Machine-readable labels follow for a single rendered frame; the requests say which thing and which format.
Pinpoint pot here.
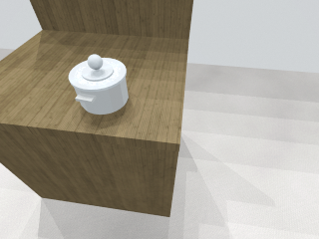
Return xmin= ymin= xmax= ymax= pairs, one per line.
xmin=74 ymin=77 xmax=129 ymax=115

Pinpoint lid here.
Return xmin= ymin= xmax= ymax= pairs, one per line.
xmin=69 ymin=58 xmax=127 ymax=92

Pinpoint table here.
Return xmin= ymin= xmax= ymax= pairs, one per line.
xmin=0 ymin=0 xmax=193 ymax=217

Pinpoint knob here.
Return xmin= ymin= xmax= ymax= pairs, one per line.
xmin=87 ymin=54 xmax=103 ymax=70

